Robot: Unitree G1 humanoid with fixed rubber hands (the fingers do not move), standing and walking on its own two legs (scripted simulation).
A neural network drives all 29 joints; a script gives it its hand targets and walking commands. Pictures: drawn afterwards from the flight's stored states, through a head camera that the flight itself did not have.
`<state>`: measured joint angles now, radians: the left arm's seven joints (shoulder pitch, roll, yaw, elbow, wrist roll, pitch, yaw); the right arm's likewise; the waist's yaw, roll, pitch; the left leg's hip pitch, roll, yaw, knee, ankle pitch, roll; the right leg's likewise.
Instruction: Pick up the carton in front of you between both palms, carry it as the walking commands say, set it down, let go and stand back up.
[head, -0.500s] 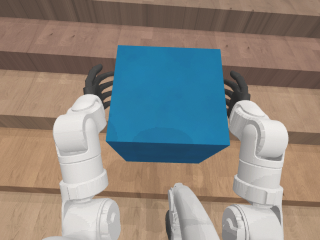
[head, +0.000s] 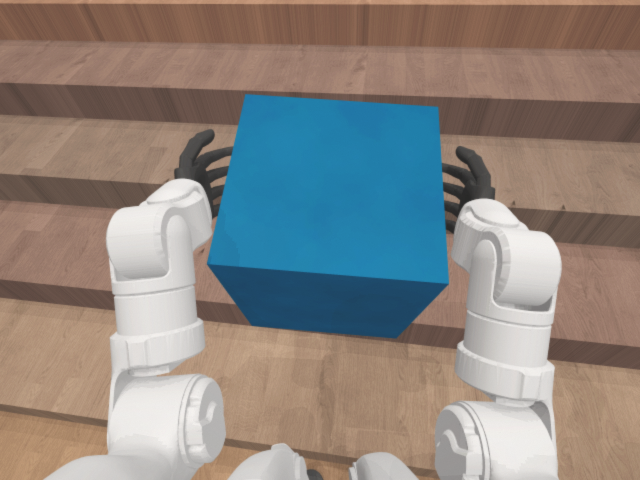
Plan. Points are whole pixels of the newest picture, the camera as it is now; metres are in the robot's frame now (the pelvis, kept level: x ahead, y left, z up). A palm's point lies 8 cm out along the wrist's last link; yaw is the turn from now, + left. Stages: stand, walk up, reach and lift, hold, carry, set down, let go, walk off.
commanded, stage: carry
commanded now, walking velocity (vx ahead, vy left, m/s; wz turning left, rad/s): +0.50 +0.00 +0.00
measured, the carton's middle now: (331, 232) +0.39 -0.02 +0.09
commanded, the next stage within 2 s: none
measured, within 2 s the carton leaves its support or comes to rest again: neither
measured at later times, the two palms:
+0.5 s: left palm (230, 4) +0.66 +0.11 +0.26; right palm out of the picture +0.72 -0.19 +0.26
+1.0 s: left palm out of the picture +1.03 -0.02 +0.43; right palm out of the picture +0.97 -0.31 +0.42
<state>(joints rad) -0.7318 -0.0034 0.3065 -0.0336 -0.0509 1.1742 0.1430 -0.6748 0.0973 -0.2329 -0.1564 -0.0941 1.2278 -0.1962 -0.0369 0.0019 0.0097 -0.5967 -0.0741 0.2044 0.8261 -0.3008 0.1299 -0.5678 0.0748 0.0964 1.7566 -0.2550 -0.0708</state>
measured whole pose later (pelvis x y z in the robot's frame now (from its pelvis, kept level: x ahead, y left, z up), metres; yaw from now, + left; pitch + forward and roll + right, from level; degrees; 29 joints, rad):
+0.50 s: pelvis +0.32 -0.10 +0.14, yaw +0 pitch +5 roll -1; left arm -0.74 -0.06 0.30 0.07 0.00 1.23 0.21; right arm -0.79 0.11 -0.44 0.05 -0.11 1.26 -0.14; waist 0.19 0.01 0.04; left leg -0.68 -0.04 -0.06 1.72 -0.24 0.08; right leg -0.54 0.03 -0.21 0.82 -0.37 -0.12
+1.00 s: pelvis +0.64 -0.08 +0.28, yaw -2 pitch +2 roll +4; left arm -0.71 -0.08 0.42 -0.06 0.11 1.27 0.08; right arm -0.77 0.04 -0.21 0.03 0.04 1.25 -0.24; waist -0.21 -0.01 0.04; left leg -0.48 -0.06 0.18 0.74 -0.30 0.10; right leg -0.76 0.05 0.08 1.82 -0.34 -0.10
